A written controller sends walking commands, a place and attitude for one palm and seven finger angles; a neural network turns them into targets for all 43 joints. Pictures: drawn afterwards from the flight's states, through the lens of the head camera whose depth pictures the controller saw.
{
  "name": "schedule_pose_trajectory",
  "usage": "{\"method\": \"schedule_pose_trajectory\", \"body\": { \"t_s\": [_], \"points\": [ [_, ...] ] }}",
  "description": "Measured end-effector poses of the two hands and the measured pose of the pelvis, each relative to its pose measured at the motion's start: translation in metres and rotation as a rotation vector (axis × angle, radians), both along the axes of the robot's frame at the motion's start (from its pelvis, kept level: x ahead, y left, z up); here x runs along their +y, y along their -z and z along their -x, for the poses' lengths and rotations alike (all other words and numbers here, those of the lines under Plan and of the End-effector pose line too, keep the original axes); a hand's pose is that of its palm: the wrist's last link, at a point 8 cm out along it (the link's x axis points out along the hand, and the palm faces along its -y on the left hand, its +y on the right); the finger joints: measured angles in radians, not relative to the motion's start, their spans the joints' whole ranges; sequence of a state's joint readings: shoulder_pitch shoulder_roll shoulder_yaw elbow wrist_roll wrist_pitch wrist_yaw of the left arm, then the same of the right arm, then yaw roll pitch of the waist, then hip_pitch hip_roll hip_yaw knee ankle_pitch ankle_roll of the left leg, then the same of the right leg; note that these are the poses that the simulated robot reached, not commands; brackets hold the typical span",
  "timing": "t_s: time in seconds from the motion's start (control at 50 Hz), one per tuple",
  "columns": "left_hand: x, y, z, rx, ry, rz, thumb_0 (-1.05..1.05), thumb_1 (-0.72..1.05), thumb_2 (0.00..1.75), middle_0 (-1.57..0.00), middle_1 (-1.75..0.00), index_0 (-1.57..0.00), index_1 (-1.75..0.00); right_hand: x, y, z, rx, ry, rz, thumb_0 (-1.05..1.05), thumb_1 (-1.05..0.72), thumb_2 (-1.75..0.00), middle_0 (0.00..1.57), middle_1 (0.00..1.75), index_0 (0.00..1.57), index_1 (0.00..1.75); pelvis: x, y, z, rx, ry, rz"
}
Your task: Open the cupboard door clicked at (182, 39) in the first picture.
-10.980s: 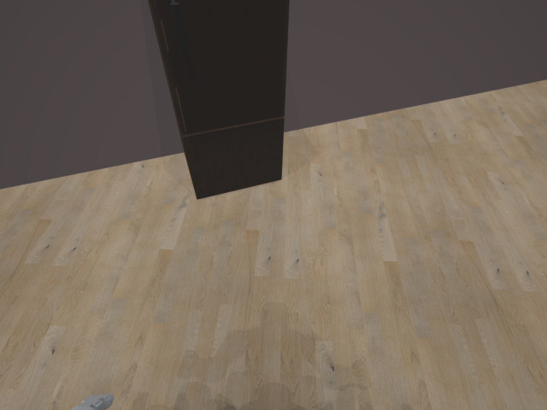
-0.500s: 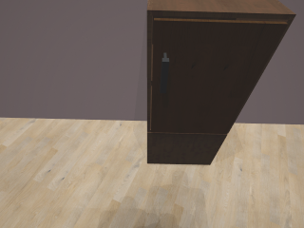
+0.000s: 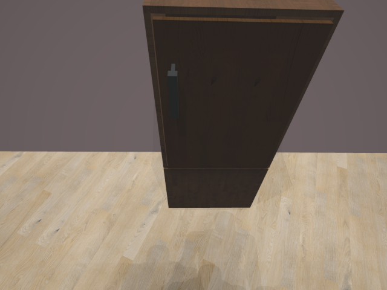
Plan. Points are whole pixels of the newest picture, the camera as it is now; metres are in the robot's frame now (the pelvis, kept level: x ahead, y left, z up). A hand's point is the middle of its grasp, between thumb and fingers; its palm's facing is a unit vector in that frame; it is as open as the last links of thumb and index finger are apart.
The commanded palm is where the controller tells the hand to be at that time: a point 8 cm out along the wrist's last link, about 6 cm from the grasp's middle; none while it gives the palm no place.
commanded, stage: shuffle to correct the standing spot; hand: left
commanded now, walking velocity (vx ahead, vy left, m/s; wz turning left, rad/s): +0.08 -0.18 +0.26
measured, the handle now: (173, 91) +0.59 +0.09 +0.07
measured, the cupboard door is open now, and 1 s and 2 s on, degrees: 0 0 0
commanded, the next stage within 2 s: come to a stop and stand still in 0.46 s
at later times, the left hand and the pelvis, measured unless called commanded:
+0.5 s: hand out of the picture +0.10 +0.11 -0.16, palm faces +0.09 -0.98 -0.19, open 7.4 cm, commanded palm none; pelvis +0.07 -0.08 +0.01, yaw +2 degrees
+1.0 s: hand out of the picture +0.06 +0.04 -0.17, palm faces +0.19 -0.96 -0.22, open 7.3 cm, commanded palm none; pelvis +0.06 -0.15 +0.00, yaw +6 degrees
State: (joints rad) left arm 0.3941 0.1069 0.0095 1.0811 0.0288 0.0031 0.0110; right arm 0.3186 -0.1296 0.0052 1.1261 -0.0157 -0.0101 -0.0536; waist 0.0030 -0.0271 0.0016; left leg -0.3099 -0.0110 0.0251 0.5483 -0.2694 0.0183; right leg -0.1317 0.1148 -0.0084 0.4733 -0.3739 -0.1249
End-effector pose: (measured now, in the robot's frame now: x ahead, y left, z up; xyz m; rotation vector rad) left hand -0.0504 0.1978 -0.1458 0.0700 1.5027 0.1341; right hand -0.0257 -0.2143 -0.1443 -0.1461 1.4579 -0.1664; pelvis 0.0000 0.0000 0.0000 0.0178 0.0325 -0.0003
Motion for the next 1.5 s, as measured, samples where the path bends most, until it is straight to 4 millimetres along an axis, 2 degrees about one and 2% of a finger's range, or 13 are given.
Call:
{"method": "schedule_pose_trajectory", "body": {
  "t_s": [0.1,0.24,0.42,0.5,0.6,0.68,0.78,0.9,1.02,1.16,1.26,1.38,1.5],
  "points": [
    [-0.013,0.007,-0.008,0.007,-0.042,-0.011,0.00,0.91,0.90,-0.20,-0.30,-0.20,-0.30,-0.020,0.000,-0.023,0.023,-0.027,0.030,0.00,-0.91,-0.90,0.20,0.29,0.20,0.30,-0.015,0.005,-0.018,-0.007,-0.038,0.014],
    [-0.024,0.013,-0.022,0.051,-0.055,0.008,0.00,0.91,0.90,-0.20,-0.30,-0.20,-0.30,-0.039,-0.001,-0.087,-0.103,-0.045,0.086,0.00,-0.91,-0.90,0.20,0.29,0.20,0.30,-0.025,0.010,-0.044,-0.029,-0.039,0.034],
    [-0.022,-0.006,-0.115,-0.139,-0.025,-0.048,0.01,0.91,0.90,-0.19,-0.30,-0.20,-0.30,-0.068,-0.017,-0.107,-0.107,-0.077,0.056,0.00,-0.91,-0.90,0.20,0.29,0.20,0.30,-0.056,-0.007,-0.064,-0.037,-0.039,0.037],
    [-0.039,-0.014,-0.145,-0.186,-0.013,-0.073,0.00,0.91,0.90,-0.19,-0.30,-0.20,-0.30,-0.091,-0.013,-0.123,-0.093,-0.085,0.022,0.00,-0.91,-0.90,0.20,0.29,0.21,0.30,-0.082,-0.008,-0.072,-0.023,-0.043,0.046],
    [-0.074,-0.006,-0.167,-0.193,0.025,-0.115,0.00,0.91,0.90,-0.19,-0.30,-0.20,-0.30,-0.146,0.010,-0.143,-0.095,-0.057,0.015,0.00,-0.92,-0.90,0.21,0.30,0.21,0.30,-0.128,0.010,-0.087,-0.004,-0.049,0.017],
    [-0.108,-0.007,-0.170,-0.179,0.022,-0.121,0.00,0.91,0.90,-0.19,-0.30,-0.20,-0.30,-0.185,0.015,-0.161,-0.095,-0.058,0.047,0.00,-0.92,-0.90,0.20,0.29,0.21,0.30,-0.147,0.011,-0.092,-0.008,-0.057,0.022],
    [-0.129,-0.012,-0.165,-0.195,-0.018,-0.122,0.01,0.93,0.90,-0.20,-0.30,-0.21,-0.30,-0.202,0.000,-0.182,-0.127,-0.094,0.051,0.00,-0.92,-0.90,0.20,0.29,0.20,0.30,-0.163,0.002,-0.095,-0.016,-0.071,0.001],
    [-0.132,-0.009,-0.138,-0.200,-0.084,-0.117,0.01,0.92,0.90,-0.20,-0.30,-0.21,-0.30,-0.192,-0.014,-0.211,-0.177,-0.181,0.042,0.00,-0.92,-0.90,0.20,0.29,0.20,0.30,-0.166,-0.003,-0.080,-0.023,-0.098,0.002],
    [-0.110,-0.001,-0.091,-0.150,-0.123,-0.114,0.00,0.91,0.90,-0.20,-0.30,-0.21,-0.30,-0.157,-0.025,-0.227,-0.281,-0.242,0.019,0.00,-0.91,-0.90,0.20,0.29,0.20,0.30,-0.150,-0.001,-0.059,-0.024,-0.109,0.003],
    [-0.072,0.003,-0.060,-0.098,-0.132,-0.091,0.01,0.91,0.90,-0.20,-0.30,-0.20,-0.30,-0.115,-0.030,-0.184,-0.297,-0.226,0.017,0.00,-0.91,-0.90,0.20,0.29,0.20,0.30,-0.118,-0.004,-0.044,-0.044,-0.108,0.034],
    [-0.062,-0.006,-0.064,-0.119,-0.111,-0.071,0.01,0.91,0.90,-0.19,-0.30,-0.20,-0.30,-0.121,-0.040,-0.144,-0.224,-0.173,0.064,-0.02,-0.95,-0.90,0.21,0.30,0.21,0.30,-0.108,-0.015,-0.045,-0.026,-0.104,0.042],
    [-0.070,-0.005,-0.080,-0.096,-0.059,-0.039,0.01,0.91,0.90,-0.19,-0.30,-0.20,-0.30,-0.124,-0.039,-0.089,-0.103,-0.100,0.082,-0.01,-0.93,-0.90,0.20,0.29,0.21,0.30,-0.109,-0.017,-0.049,-0.009,-0.086,0.036],
    [-0.092,-0.006,-0.120,-0.135,0.005,-0.028,0.01,0.92,0.90,-0.19,-0.30,-0.20,-0.30,-0.128,-0.034,-0.035,0.040,-0.022,0.050,0.00,-0.92,-0.90,0.20,0.29,0.20,0.30,-0.123,-0.017,-0.049,-0.009,-0.071,0.037]
  ]
}}
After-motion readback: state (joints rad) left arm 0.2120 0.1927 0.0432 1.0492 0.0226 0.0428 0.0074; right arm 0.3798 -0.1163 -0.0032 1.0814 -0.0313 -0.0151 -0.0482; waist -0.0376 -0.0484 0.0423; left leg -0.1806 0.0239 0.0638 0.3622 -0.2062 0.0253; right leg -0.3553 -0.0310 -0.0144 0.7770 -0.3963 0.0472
